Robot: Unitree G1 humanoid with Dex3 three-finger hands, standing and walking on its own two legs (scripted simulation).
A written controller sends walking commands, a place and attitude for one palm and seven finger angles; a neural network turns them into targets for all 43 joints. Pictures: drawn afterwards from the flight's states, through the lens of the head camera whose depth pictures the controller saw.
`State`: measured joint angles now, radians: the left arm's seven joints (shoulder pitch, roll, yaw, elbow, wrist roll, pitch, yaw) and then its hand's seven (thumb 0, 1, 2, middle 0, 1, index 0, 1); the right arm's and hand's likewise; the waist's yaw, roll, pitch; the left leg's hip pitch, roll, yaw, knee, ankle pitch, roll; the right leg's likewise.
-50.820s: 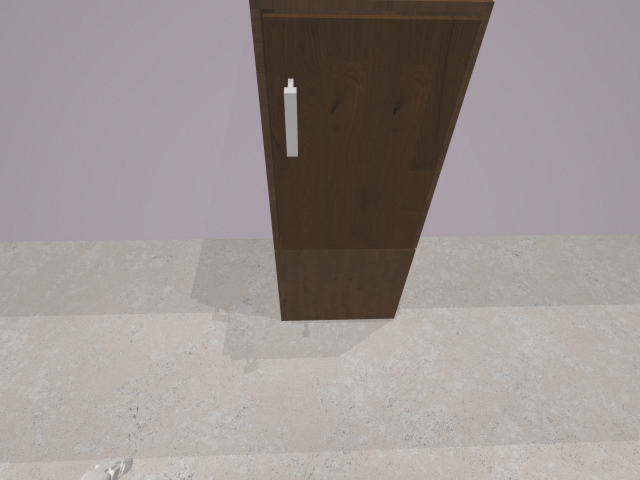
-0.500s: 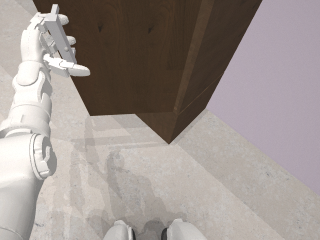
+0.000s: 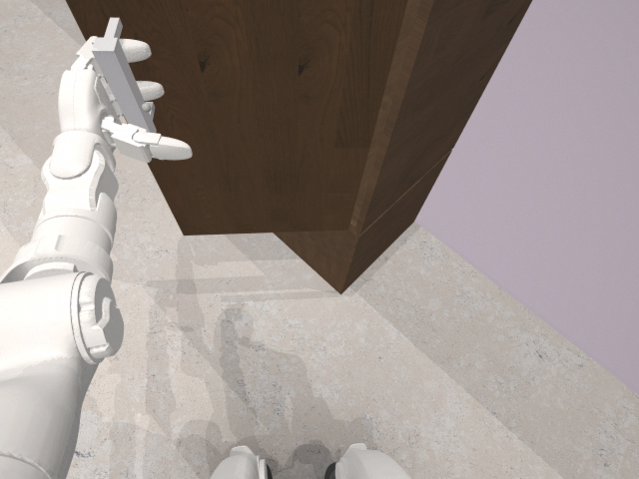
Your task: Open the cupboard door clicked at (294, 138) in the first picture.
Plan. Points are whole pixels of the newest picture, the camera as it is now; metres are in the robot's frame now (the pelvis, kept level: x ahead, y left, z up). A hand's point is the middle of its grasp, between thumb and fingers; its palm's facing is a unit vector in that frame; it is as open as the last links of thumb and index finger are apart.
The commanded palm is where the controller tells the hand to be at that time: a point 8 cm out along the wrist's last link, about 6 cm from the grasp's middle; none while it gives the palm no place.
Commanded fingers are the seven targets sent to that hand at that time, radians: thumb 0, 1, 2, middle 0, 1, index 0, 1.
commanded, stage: close the thumb around the handle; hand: left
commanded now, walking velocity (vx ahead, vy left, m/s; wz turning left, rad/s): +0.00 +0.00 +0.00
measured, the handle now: (131, 84) +0.58 +0.18 +0.12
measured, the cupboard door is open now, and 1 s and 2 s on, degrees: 48 49 72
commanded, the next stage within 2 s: pull the door open along its arc in 0.74 s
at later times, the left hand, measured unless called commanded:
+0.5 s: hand (149, 107) +0.54 +0.15 +0.12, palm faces +0.01 -1.00 -0.01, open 8.3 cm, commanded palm +0.51 +0.20 +0.11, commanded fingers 0.00 0.84 0.88 -0.40 -1.34 -0.40 -1.34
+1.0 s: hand (149, 109) +0.53 +0.15 +0.12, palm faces +0.01 -1.00 +0.00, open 5.4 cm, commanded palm +0.49 +0.20 +0.11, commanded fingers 0.00 0.90 0.90 -0.40 -1.35 -0.40 -1.35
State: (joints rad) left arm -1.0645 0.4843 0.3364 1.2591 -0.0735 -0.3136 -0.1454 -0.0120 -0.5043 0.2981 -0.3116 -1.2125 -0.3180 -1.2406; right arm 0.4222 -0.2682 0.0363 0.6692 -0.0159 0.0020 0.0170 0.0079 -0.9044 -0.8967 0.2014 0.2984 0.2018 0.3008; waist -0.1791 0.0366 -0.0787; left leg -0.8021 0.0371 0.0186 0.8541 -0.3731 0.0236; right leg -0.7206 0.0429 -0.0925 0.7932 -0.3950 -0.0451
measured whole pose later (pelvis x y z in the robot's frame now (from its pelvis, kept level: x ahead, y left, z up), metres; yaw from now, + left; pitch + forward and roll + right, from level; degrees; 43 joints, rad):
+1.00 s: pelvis +0.01 +0.01 +0.00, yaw -2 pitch +18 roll -2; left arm -0.98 0.46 0.37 1.19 -0.07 -0.32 -0.14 0.01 0.77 0.82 -0.38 -1.35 -0.39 -1.35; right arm 0.44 -0.27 0.02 0.65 -0.02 0.03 0.02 0.01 -0.90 -0.90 0.20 0.30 0.20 0.30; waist -0.18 0.04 -0.09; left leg -0.77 0.04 0.05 0.84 -0.38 0.03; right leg -0.70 0.05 -0.06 0.78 -0.39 -0.03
